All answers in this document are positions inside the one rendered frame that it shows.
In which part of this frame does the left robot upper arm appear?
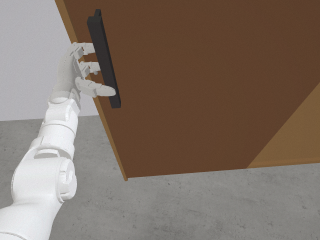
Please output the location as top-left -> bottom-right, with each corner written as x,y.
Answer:
0,157 -> 77,240

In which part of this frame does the robot left forearm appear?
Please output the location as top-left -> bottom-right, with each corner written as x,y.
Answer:
11,82 -> 81,201

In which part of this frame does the handle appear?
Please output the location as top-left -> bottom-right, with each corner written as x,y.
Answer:
86,9 -> 121,109

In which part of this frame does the wardrobe door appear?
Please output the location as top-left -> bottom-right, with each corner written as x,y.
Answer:
252,83 -> 320,163
65,0 -> 320,178

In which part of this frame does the left robot hand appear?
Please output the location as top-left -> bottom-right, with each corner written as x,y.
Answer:
56,42 -> 116,98

